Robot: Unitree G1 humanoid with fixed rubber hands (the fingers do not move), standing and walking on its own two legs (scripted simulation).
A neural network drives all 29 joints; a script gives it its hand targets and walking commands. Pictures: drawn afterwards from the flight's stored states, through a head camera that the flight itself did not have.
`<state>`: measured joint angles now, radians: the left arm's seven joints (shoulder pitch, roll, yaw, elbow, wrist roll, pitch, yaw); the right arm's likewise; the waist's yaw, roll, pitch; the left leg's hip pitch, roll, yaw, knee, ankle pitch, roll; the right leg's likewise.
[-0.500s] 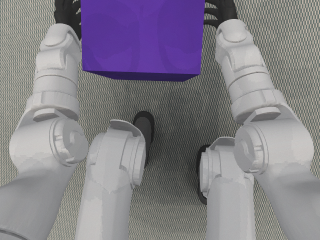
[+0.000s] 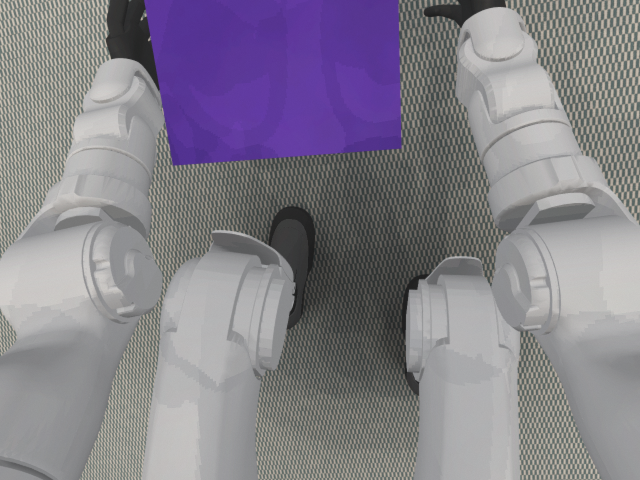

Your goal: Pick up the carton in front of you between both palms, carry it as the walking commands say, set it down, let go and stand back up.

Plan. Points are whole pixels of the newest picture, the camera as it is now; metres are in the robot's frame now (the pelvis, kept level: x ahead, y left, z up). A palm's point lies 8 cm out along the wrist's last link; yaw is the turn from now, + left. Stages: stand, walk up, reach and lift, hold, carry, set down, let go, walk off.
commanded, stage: set down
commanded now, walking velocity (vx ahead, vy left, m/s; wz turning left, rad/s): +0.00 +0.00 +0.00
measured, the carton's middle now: (296, 61) +0.49 +0.12 -0.26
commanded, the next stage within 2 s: let go in 1.24 s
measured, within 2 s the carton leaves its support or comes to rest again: neither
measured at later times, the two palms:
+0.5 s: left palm (36, 22) +0.47 +0.30 -0.09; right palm out of the picture +0.56 -0.06 -0.09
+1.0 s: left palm out of the picture +0.47 +0.31 +0.06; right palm out of the picture +0.57 -0.08 +0.06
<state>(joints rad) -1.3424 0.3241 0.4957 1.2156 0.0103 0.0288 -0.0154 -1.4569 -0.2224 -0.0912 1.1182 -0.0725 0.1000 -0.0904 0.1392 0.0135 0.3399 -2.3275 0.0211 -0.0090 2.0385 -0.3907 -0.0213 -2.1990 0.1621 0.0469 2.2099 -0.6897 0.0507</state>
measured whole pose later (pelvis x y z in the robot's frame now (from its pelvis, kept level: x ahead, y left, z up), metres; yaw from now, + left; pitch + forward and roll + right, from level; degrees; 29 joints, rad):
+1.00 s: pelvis +0.02 +0.02 +0.16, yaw +0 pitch +47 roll -3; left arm -0.99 0.24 0.35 0.73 -0.08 0.16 0.03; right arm -1.16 -0.29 -0.17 0.87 0.00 0.20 -0.05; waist 0.14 -0.04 -0.06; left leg -1.98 -0.02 -0.03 1.47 -0.32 0.01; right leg -1.85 0.08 0.03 1.58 -0.56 0.04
